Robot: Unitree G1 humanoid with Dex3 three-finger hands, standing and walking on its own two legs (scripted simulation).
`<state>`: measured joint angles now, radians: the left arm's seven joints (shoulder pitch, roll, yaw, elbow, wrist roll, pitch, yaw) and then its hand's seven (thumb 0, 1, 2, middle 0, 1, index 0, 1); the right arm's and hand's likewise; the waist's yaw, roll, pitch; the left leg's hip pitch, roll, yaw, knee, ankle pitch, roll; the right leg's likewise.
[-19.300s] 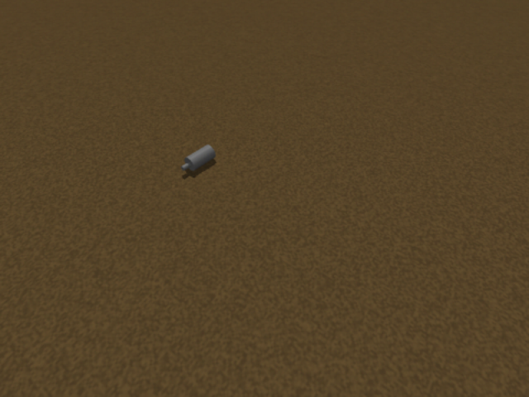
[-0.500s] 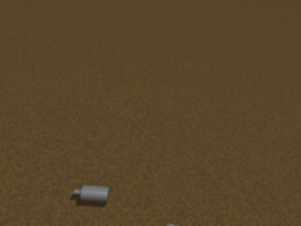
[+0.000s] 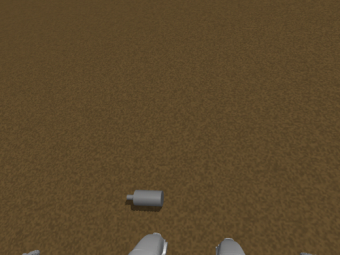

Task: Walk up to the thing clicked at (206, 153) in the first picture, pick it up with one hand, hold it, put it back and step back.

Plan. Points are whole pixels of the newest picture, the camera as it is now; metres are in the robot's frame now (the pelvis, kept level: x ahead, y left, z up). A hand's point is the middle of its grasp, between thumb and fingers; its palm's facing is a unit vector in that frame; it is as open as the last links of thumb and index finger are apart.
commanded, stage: walk up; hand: left
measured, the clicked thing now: (144, 197) +0.45 +0.28 -0.70
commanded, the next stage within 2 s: stand in 0.36 s
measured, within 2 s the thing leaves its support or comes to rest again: neither
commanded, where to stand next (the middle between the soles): +0.06 +0.02 m, yaw -1 degrees
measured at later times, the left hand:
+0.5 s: hand out of the picture +0.02 +0.26 -0.14, palm faces -0.03 -0.93 -0.36, open 7.4 cm
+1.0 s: hand out of the picture +0.07 +0.26 -0.12, palm faces -0.03 -0.94 -0.33, open 7.4 cm
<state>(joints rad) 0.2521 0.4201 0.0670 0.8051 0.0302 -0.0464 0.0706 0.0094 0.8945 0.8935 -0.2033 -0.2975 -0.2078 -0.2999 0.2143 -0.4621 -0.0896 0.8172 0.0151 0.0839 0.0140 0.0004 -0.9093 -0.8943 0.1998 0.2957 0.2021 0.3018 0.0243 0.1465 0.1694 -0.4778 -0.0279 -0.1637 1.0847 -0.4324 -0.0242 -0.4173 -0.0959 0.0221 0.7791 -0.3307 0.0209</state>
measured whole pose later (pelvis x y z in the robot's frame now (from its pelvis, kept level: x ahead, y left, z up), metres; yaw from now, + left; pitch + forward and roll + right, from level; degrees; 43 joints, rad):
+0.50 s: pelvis -0.02 +0.00 +0.01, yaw +0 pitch -3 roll +0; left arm 0.24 0.36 0.02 1.00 0.02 -0.04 -0.01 0.01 0.90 0.89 -0.20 -0.30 -0.21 -0.30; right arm 0.18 -0.42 -0.07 0.93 0.01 0.02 -0.01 0.00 -0.91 -0.89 0.20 0.30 0.20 0.30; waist 0.01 0.01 0.09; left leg -0.33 0.01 -0.12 0.80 -0.50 0.02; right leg -0.25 0.01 -0.02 0.67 -0.37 -0.03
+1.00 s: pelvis -0.03 +0.01 +0.04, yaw -1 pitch -4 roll +0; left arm 0.07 0.36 0.01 1.11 0.00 -0.03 -0.01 0.01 0.90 0.89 -0.20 -0.30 -0.20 -0.30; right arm 0.12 -0.35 -0.01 1.13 -0.01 -0.02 0.02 0.00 -0.91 -0.89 0.20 0.30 0.20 0.30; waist -0.01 0.00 0.06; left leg -0.15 0.01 -0.05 0.36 -0.16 -0.02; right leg -0.13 -0.01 0.00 0.37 -0.18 0.00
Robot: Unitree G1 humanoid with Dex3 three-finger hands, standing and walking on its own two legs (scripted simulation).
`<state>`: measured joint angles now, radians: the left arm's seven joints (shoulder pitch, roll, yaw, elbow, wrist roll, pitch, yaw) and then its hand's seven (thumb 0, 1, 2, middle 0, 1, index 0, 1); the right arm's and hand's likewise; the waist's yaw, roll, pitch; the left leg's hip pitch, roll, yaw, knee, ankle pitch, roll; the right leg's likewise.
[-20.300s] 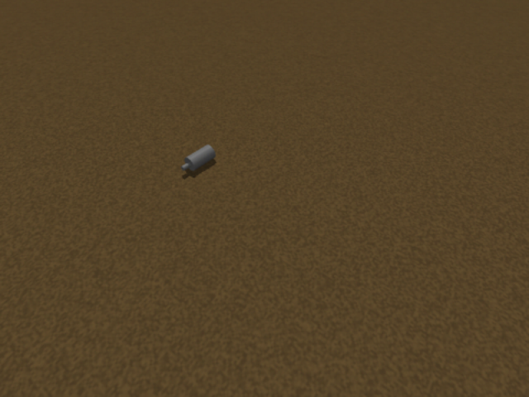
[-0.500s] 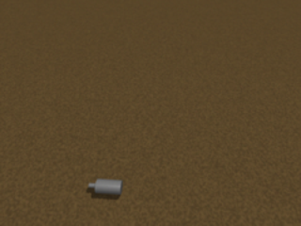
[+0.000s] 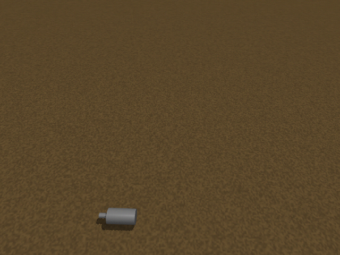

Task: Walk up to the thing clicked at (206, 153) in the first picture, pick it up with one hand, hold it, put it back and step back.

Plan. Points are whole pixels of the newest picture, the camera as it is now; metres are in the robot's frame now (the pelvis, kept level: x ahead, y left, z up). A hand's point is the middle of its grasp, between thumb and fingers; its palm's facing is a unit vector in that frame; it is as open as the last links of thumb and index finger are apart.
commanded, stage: stand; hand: left
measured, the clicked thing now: (117, 216) +0.48 +0.27 -0.74
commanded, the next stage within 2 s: none
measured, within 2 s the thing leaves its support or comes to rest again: neither
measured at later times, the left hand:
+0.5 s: hand out of the picture +0.08 +0.26 -0.15, palm faces -0.02 -0.94 -0.35, open 7.4 cm
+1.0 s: hand out of the picture +0.11 +0.25 -0.15, palm faces -0.02 -0.94 -0.35, open 7.4 cm
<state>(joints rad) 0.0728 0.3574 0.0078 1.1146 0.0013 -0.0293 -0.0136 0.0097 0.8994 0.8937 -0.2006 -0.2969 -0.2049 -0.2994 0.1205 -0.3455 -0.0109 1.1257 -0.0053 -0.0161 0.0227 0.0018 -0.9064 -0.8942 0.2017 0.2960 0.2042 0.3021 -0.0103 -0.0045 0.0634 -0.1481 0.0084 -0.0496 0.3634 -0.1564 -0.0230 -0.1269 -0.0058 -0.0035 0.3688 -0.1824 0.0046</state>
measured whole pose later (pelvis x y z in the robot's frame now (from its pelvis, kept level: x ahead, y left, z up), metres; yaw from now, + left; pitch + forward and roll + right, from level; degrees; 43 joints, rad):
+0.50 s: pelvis +0.02 +0.00 +0.00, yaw +0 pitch -2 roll +0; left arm 0.11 0.35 0.00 1.15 0.01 -0.02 -0.01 0.01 0.90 0.89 -0.20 -0.30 -0.20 -0.30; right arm 0.07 -0.35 -0.01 1.14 0.00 -0.01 0.02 0.00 -0.91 -0.89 0.20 0.30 0.20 0.30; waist 0.00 0.01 0.05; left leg -0.15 0.01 -0.05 0.33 -0.16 -0.02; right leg -0.13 -0.01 0.00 0.34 -0.18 0.01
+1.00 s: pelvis +0.03 -0.01 +0.00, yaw +0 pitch -2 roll +0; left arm 0.09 0.35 0.01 1.14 0.01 -0.02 0.00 0.01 0.90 0.89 -0.20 -0.30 -0.20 -0.30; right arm 0.08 -0.36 0.00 1.14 0.00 -0.01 0.01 0.00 -0.91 -0.89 0.20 0.30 0.20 0.30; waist -0.01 0.01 0.05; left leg -0.11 0.02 -0.05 0.31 -0.17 -0.03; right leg -0.09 0.00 0.00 0.31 -0.19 0.00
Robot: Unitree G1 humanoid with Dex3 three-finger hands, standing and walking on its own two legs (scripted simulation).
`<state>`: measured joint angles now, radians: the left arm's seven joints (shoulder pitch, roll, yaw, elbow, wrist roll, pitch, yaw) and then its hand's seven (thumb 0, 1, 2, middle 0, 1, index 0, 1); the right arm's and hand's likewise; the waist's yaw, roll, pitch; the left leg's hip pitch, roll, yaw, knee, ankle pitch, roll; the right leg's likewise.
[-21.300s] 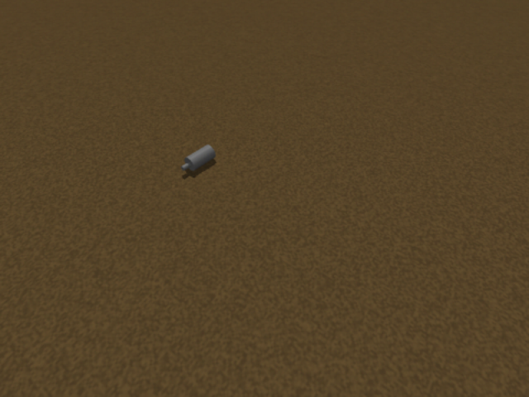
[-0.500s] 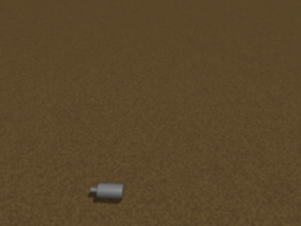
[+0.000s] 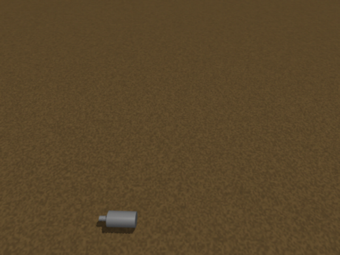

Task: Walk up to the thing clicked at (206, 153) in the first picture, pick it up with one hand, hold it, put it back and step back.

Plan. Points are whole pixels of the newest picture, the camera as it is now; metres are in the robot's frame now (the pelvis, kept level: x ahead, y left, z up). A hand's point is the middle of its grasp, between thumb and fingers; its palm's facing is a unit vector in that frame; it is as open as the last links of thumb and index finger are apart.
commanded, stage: stand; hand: left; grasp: from above
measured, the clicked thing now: (117, 218) +0.45 +0.28 -0.74
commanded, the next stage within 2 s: rise first in 1.28 s
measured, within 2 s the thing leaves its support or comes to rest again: neither
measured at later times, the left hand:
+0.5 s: hand out of the picture +0.07 +0.25 -0.16, palm faces -0.02 -0.94 -0.35, open 7.4 cm
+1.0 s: hand out of the picture +0.08 +0.26 -0.15, palm faces -0.02 -0.94 -0.35, open 7.4 cm
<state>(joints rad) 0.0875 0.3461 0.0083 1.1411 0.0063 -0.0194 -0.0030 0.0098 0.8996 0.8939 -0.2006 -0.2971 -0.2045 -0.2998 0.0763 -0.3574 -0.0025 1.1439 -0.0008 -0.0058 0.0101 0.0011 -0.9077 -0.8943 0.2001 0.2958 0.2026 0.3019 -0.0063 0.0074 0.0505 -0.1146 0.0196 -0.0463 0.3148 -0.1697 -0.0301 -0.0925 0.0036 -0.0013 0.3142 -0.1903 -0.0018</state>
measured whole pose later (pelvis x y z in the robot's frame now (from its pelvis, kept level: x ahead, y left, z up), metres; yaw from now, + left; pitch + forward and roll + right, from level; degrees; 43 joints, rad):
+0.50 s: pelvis +0.00 +0.00 +0.00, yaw +0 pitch -2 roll +0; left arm 0.11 0.35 0.01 1.14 0.01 -0.01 0.00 0.01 0.90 0.89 -0.20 -0.30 -0.20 -0.30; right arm 0.10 -0.35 0.00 1.14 0.00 0.00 0.01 0.00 -0.91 -0.89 0.20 0.30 0.20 0.30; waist 0.00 0.01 0.05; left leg -0.12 0.02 -0.04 0.31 -0.17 -0.03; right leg -0.10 0.00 0.00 0.32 -0.19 0.00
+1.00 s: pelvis +0.01 +0.00 +0.00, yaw +0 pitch -2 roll +0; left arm 0.11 0.35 0.00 1.13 0.01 -0.01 0.00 0.01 0.90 0.89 -0.20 -0.30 -0.20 -0.30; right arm 0.11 -0.35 0.01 1.13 0.00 -0.01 0.01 0.00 -0.91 -0.89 0.20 0.30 0.20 0.30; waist 0.00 0.01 0.05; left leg -0.11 0.02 -0.04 0.31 -0.17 -0.03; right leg -0.09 0.00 0.00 0.31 -0.20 0.00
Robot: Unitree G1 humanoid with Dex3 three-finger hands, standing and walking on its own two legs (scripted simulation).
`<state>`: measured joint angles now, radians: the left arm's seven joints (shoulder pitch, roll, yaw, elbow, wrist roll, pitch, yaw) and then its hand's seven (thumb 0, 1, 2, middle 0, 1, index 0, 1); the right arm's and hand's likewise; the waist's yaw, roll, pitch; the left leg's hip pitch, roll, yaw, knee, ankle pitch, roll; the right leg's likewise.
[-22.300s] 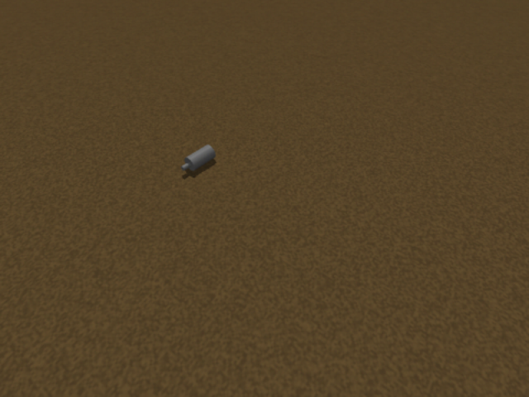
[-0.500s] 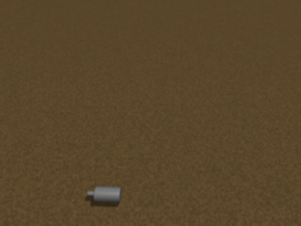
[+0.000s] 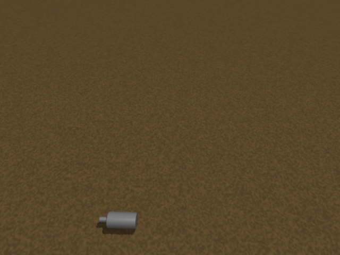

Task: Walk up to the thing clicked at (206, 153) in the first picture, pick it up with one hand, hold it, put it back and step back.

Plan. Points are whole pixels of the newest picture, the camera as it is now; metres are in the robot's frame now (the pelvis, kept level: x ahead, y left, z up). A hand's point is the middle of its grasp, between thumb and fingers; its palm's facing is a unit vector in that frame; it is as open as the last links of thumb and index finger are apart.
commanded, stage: stand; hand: left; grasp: from above
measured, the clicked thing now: (118, 219) +0.45 +0.28 -0.74
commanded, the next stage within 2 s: rise first in 0.28 s
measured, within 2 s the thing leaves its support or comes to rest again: neither
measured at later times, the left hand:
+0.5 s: hand out of the picture +0.11 +0.25 -0.16, palm faces +0.04 -0.94 -0.34, open 7.8 cm
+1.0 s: hand out of the picture +0.14 +0.26 -0.22, palm faces -0.12 -0.89 -0.43, open 13.9 cm
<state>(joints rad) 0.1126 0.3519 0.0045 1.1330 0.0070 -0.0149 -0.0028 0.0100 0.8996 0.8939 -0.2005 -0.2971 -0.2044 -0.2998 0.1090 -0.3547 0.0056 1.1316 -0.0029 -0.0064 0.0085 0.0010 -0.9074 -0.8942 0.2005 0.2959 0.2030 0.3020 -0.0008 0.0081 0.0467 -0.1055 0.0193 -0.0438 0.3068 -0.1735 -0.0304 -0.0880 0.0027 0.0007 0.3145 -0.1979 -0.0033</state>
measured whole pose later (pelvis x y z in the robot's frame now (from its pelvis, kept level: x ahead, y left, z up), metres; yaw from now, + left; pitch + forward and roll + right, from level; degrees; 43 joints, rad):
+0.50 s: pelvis +0.00 +0.00 -0.01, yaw +1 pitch +2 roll +0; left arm 0.04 0.32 0.06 1.07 -0.01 -0.04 0.01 0.01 0.80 0.91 -0.18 -0.40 -0.18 -0.41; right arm 0.17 -0.33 0.00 0.94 0.04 -0.03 -0.02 0.00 -0.92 -0.90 0.20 0.30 0.20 0.30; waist -0.01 0.01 0.05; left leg -0.25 0.02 -0.06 0.43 -0.22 -0.03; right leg -0.22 0.00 -0.01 0.43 -0.24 0.00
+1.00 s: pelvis -0.01 +0.02 -0.07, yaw -1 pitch +15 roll -1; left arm 0.17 0.29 0.13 0.60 0.22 0.17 0.02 0.00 -0.48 0.98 -0.07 -1.05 -0.08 -1.05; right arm 0.22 -0.24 -0.05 0.60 0.02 -0.09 -0.01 0.01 -0.91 -0.89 0.20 0.30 0.20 0.30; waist -0.02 0.00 -0.10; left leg -0.79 0.01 -0.04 1.02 -0.49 -0.01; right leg -0.76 0.01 0.01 0.99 -0.49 0.02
